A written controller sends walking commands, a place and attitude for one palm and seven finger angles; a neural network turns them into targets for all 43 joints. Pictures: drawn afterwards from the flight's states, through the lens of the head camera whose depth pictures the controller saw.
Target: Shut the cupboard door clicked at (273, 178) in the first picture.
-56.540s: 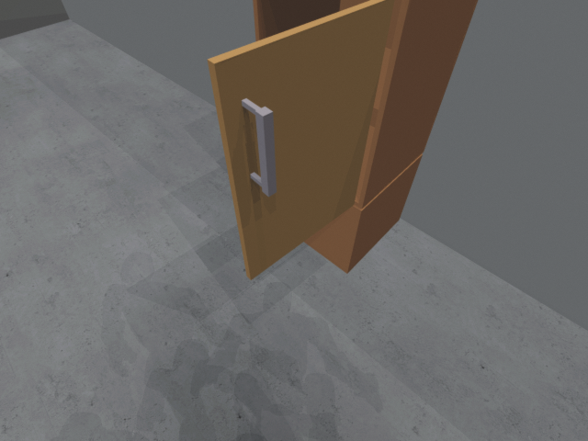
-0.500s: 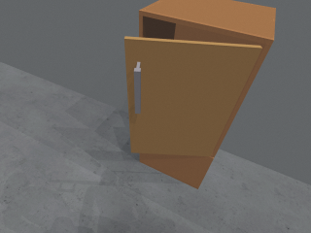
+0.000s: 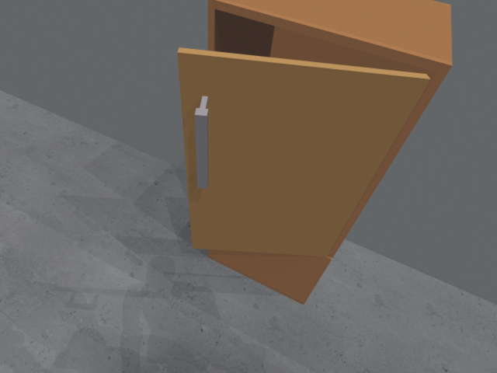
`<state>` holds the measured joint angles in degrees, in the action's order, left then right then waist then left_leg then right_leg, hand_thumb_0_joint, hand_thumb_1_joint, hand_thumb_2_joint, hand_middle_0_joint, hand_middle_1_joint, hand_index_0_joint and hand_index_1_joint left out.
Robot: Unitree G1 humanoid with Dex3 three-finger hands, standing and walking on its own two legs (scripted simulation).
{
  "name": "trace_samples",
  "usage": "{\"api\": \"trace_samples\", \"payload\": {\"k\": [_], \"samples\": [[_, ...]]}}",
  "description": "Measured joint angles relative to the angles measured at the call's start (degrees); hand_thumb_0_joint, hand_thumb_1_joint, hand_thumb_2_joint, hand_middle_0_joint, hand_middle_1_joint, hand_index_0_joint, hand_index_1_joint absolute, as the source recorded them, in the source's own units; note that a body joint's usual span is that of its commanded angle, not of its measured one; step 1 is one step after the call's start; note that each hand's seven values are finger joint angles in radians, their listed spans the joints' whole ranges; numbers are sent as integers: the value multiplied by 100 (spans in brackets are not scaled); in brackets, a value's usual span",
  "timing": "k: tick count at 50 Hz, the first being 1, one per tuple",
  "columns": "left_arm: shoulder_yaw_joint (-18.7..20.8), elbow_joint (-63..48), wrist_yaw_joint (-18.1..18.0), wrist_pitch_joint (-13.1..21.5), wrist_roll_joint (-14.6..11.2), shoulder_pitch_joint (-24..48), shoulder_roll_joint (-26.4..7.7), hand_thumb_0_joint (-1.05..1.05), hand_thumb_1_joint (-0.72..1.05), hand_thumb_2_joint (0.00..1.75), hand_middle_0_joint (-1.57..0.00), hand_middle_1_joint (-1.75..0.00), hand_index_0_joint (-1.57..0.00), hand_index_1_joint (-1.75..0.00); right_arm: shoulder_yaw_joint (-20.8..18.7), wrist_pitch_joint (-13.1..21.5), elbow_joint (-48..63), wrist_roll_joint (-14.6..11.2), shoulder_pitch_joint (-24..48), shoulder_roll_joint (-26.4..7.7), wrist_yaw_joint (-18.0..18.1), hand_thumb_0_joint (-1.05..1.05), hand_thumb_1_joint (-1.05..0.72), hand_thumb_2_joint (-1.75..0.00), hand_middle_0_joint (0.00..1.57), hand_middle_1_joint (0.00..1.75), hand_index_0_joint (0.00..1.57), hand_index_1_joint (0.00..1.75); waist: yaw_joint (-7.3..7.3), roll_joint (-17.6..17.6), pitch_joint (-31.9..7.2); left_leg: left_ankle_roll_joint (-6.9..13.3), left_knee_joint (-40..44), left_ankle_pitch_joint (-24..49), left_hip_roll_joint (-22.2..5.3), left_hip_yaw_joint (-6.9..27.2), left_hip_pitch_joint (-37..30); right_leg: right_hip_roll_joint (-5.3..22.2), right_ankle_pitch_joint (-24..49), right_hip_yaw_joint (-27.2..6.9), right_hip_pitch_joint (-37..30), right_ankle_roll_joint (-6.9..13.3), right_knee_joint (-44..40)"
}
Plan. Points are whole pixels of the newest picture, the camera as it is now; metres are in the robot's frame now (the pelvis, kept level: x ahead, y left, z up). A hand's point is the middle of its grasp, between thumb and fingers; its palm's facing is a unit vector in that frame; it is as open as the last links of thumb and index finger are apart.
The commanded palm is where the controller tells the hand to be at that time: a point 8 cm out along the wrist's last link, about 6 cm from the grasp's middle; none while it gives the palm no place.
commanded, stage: shuffle to correct the standing spot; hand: left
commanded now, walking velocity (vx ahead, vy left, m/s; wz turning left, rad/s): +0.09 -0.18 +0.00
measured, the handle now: (203, 145) +0.48 +0.13 +0.10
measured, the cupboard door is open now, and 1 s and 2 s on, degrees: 25 25 25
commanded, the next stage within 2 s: come to a stop and stand still in 0.28 s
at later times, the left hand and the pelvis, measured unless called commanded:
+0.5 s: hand out of the picture +0.15 +0.08 -0.16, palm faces +0.00 -0.98 -0.20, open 7.3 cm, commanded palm none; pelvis +0.06 -0.09 +0.00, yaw +2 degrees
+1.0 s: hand out of the picture +0.02 +0.15 -0.18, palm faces +0.14 -0.97 -0.19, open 7.3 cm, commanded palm none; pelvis +0.02 -0.05 +0.01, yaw +3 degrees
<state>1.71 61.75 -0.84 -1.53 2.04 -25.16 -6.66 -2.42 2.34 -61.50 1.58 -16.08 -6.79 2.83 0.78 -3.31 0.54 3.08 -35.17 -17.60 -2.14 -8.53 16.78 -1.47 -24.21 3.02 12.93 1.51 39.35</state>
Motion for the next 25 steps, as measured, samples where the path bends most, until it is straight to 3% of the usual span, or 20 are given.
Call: {"api": "trace_samples", "payload": {"k": [4, 8, 13, 18, 20, 22, 25], "samples": [[67, -56, 59, -123, 79, 320, -112, 1, 91, 90, -20, -30, -20, -30, 60, 74, 84, 29, -53, 52, 44, 1, -93, -90, 20, 30, 20, 30, -105, -57, -24, 16, 368, 28, -30, -178, -343, 147, 93, -108, 949, -122, 1800], [158, -297, 62, -135, 89, 773, -308, 1, 92, 90, -20, -30, -20, -30, 97, 73, 13, 23, -270, 124, 29, 1, -92, -90, 20, 30, 20, 30, -152, -15, 8, -68, 877, 260, -81, -120, -603, 417, 807, -202, 1549, -290, 2159], [214, -518, 81, -137, 32, 1188, -526, 2, 94, 90, -20, -30, -20, -30, 42, -27, -106, 58, -538, 169, -34, 1, -91, -90, 21, 30, 20, 30, -267, 108, 82, -230, 1168, 365, -187, 41, -750, 739, 1182, -174, 1531, -425, 1049], [205, -657, 110, -114, -5, 1513, -529, 1, 93, 90, -20, -29, -20, -30, -78, -153, -151, 94, -659, 104, -78, 1, -91, -90, 21, 30, 20, 30, -449, 254, 245, -481, 963, 212, -338, 193, -687, 700, 1078, 50, 1029, -404, -312], [187, -729, 136, -49, -7, 1537, -515, 1, 92, 90, -20, -29, -20, -30, -132, -210, -169, 85, -728, 51, -90, 1, -91, -90, 21, 30, 21, 30, -466, 268, 246, -619, 616, -4, -396, 244, -561, 613, 1317, 149, 645, -356, -964], [158, -713, 98, 53, 4, 1591, -383, 1, 92, 90, -20, -29, -20, -30, -162, -307, -199, 49, -682, -99, -96, 1, -91, -90, 21, 30, 20, 30, -427, 449, 304, -534, -160, -655, -510, 423, -247, 471, 1328, 243, 619, -217, -914], [35, -635, 18, 149, -23, 1587, -121, 0, 92, 90, -20, -29, -20, -30, -179, -449, -177, 4, -513, -304, -72, 1, -91, -90, 21, 30, 20, 30, -394, 624, 355, -445, -1313, -1160, -344, 696, 229, 370, 1166, 396, 501, -97, -883]]}}
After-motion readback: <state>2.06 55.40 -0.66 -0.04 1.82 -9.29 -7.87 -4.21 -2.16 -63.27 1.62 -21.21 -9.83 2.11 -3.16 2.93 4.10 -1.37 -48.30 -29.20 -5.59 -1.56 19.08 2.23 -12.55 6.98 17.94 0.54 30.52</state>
